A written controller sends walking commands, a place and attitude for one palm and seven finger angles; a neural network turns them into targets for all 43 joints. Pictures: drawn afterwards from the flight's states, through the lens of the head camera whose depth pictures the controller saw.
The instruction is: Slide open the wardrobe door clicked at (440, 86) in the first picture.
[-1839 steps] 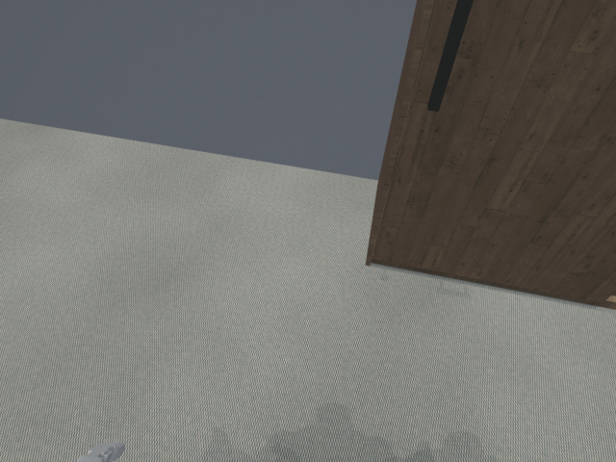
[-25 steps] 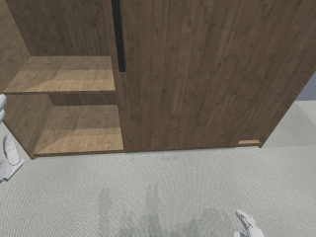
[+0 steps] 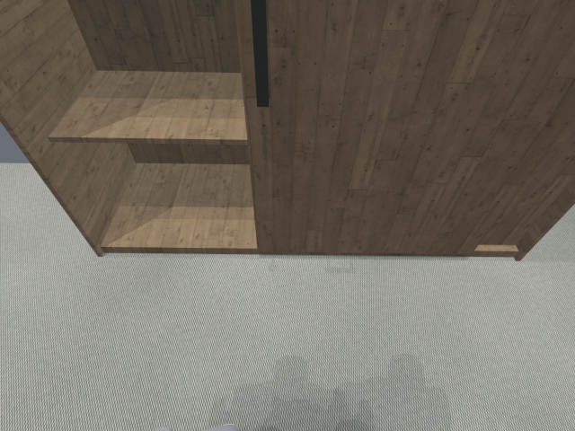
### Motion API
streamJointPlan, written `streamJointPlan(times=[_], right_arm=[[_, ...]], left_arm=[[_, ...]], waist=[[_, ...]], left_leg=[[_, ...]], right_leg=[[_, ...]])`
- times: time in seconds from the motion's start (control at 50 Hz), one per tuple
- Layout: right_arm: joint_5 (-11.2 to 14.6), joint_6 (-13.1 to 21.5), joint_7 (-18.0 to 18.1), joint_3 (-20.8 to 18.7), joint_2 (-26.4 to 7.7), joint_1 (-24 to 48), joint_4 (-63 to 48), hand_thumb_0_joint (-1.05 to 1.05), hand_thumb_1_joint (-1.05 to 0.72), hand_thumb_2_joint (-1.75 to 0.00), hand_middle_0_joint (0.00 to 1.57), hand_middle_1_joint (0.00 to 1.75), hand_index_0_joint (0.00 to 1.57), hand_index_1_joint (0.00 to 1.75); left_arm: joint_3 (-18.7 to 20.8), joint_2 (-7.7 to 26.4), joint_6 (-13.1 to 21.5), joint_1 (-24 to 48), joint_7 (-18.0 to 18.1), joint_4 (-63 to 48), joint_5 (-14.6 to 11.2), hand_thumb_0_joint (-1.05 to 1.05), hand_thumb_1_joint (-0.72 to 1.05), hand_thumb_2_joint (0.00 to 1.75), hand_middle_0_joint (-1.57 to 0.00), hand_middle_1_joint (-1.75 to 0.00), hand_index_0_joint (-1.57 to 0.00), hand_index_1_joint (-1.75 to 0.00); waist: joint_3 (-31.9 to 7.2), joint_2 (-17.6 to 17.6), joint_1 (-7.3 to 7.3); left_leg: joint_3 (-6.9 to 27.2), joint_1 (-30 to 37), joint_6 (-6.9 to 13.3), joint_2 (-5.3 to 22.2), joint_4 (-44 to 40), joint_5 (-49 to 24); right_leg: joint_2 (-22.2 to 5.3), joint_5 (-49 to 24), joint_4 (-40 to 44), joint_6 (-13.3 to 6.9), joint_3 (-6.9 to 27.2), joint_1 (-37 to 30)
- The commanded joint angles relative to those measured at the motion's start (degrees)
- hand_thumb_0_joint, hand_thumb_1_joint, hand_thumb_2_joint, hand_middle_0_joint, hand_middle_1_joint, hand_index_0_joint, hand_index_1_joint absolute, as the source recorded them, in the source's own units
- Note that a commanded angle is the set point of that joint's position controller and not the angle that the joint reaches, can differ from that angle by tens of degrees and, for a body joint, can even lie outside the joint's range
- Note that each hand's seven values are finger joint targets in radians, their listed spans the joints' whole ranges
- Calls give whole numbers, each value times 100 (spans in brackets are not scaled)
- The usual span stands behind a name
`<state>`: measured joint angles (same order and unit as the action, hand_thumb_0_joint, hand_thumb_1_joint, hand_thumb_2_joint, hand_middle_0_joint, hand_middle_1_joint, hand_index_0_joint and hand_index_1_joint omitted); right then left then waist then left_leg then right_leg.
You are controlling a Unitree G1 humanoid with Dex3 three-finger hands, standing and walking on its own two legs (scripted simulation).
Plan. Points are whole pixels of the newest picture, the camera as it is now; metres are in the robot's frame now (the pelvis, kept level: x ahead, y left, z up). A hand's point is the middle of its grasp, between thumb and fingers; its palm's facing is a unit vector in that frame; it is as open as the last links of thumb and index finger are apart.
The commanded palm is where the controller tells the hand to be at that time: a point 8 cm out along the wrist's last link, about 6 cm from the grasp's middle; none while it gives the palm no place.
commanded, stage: let the arm hang, fingers relaxed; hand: left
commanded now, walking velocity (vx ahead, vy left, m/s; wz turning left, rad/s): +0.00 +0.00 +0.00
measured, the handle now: (260, 27) +0.84 +0.08 +0.18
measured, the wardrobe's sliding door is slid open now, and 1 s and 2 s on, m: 0.65 0.65 0.65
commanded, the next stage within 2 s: look to check the result in 0.82 s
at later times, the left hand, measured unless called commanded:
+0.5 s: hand out of the picture +0.05 +0.22 -0.15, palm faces -0.03 -0.98 -0.20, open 7.4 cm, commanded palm none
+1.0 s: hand out of the picture +0.06 +0.22 -0.16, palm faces -0.05 -0.99 -0.16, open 7.4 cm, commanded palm none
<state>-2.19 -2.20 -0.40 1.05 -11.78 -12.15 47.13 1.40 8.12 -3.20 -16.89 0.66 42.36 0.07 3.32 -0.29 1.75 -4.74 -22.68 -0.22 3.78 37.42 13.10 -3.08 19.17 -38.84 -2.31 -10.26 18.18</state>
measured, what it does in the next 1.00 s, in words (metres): shifts its weight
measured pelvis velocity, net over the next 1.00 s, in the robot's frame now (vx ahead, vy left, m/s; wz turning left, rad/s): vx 0.05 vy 0.06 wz -0.07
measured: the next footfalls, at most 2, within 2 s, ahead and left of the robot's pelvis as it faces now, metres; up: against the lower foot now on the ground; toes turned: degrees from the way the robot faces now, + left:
none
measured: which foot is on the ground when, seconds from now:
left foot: down 0.00-1.00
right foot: down 0.00-1.00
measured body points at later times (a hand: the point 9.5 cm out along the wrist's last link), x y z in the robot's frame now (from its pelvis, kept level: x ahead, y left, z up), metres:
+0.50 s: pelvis +0.03 +0.04 +0.02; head +0.04 +0.04 +0.47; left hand +0.05 +0.27 -0.13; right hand +0.03 -0.19 -0.14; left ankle +0.07 +0.12 -0.72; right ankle +0.02 -0.09 -0.72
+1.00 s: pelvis +0.05 +0.06 +0.02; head +0.07 +0.06 +0.47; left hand +0.06 +0.27 -0.14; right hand +0.03 -0.16 -0.14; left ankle +0.07 +0.12 -0.72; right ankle +0.02 -0.09 -0.72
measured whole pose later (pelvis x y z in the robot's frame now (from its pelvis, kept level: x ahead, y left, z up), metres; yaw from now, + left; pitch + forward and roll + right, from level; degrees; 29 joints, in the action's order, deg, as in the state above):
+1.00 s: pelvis +0.05 +0.06 +0.02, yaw -4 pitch -1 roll +0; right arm -1.3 -0.2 1.4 -0.2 -8.2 -15.5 64.2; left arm 0.4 8.0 -0.2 -15.1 1.5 65.3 0.9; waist 2.6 0.4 0.7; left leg -10.6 -11.6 4.2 -0.1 23.7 11.8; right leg -5.4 13.6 -23.2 3.3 -5.1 8.4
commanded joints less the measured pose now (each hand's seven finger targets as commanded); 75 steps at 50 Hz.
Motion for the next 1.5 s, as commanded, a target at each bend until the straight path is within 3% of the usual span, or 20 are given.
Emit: streamJointPlan(times=[0.0,0.02,0.04,0.08,0.1,0.12,0.34,0.48,0.7,0.78,0.94,1.04,1.18,1.2,1.26,1.32,1.48], right_arm=[[8,132,92,-172,-478,-138,1,0,-90,-90,20,30,20,30],[-3,145,102,-188,-450,-135,77,0,-90,-90,20,30,20,30],[4,133,107,-189,-465,-91,164,0,-90,-90,20,30,20,30],[22,113,121,-216,-446,-91,313,0,-90,-90,20,30,20,30],[39,94,129,-236,-484,-144,361,0,-90,-90,20,30,20,30],[38,91,133,-231,-482,-207,455,0,-90,-90,20,30,20,30],[65,176,153,-203,-452,-483,1101,0,-90,-90,20,30,20,30],[67,201,165,-195,-350,-563,1341,0,-90,-90,20,30,20,30],[93,250,186,-198,-286,-643,1496,0,-90,-90,20,30,20,30],[86,252,194,-198,-239,-665,1547,0,-90,-90,20,30,20,30],[93,262,205,-199,-236,-678,1586,0,-90,-90,20,30,20,30],[98,287,213,-192,-209,-694,1615,0,-90,-90,20,30,20,30],[96,270,217,-192,-192,-688,1640,0,-90,-90,20,30,20,30],[110,263,214,-200,-227,-695,1623,0,-90,-90,20,30,20,30],[96,277,219,-190,-208,-714,1645,0,-90,-90,20,30,20,30],[101,289,221,-194,-211,-724,1641,0,-90,-90,20,30,20,30],[100,278,224,-194,-196,-737,1657,0,-90,-90,20,30,20,30]], left_arm=[[133,1019,381,210,42,67,123,0,90,90,-20,-30,-20,-30],[143,924,371,90,51,219,110,0,90,90,-20,-30,-20,-30],[109,955,357,52,56,406,97,0,90,90,-20,-30,-20,-30],[89,937,356,-17,52,709,89,0,90,90,-20,-30,-20,-30],[73,968,352,0,55,829,96,0,90,90,-20,-30,-20,-30],[53,909,348,66,48,946,91,0,90,90,-20,-30,-20,-30],[-34,800,361,-66,76,1767,82,0,90,90,-20,-30,-20,-30],[-46,693,365,-87,101,1959,94,0,90,90,-20,-30,-20,-30],[-30,620,391,-181,125,2069,93,0,90,90,-20,-30,-20,-30],[-36,563,377,-172,128,2101,90,0,90,90,-20,-30,-20,-30],[-33,519,368,-228,132,2146,96,0,90,90,-20,-30,-20,-30],[-32,486,391,-250,139,2171,94,0,90,90,-20,-30,-20,-30],[-45,459,374,-273,136,2201,94,0,90,90,-20,-30,-20,-30],[-42,491,382,-296,139,2199,102,0,90,90,-20,-30,-20,-30],[-46,456,375,-276,132,2203,92,0,90,90,-20,-30,-20,-30],[-39,469,386,-291,134,2209,94,0,90,90,-20,-30,-20,-30],[-47,441,378,-299,132,2220,95,0,90,90,-20,-30,-20,-30]], waist=[[-592,-433,17],[-694,-889,-60],[-653,-1065,-108],[-553,-885,-148],[-483,-493,-134],[-393,-382,-106],[-106,42,-136],[54,3,-126],[-126,-43,-137],[-59,-126,-117],[-52,-4,-114],[-106,68,-111],[119,-36,-102],[98,84,-116],[52,-57,-101],[-34,45,-104],[117,58,-100]], left_leg=[[420,1141,105,237,-713,-512],[520,969,171,336,-931,-455],[573,748,186,375,-1130,-255],[583,535,168,359,-1336,164],[596,603,163,384,-1383,210],[586,585,164,382,-1474,388],[524,833,211,402,-1998,236],[464,921,227,383,-2088,68],[380,1182,265,371,-1950,-575],[364,1214,269,382,-2007,-504],[357,1275,293,396,-2055,-528],[332,1384,308,386,-1978,-919],[323,1308,294,367,-2072,-598],[333,1327,300,365,-2039,-654],[348,1319,299,364,-2090,-584],[322,1398,305,376,-2039,-767],[325,1338,300,368,-2116,-558]], right_leg=[[-674,-174,1703,-74,1114,276],[-566,-298,1663,1,993,-73],[-485,-319,1655,35,939,-345],[-453,-202,1794,22,946,-541],[-439,-148,1875,20,919,-502],[-469,11,1967,10,916,-452],[-429,-364,1998,117,795,-563],[-416,-542,1958,160,815,-535],[-433,-940,1898,194,825,-676],[-439,-896,1906,210,817,-639],[-433,-920,1872,241,803,-655],[-455,-1105,1880,244,823,-710],[-446,-953,1949,248,834,-626],[-442,-972,1960,256,821,-638],[-445,-954,1936,247,831,-678],[-451,-1024,1934,257,818,-715],[-447,-958,1969,250,828,-659]])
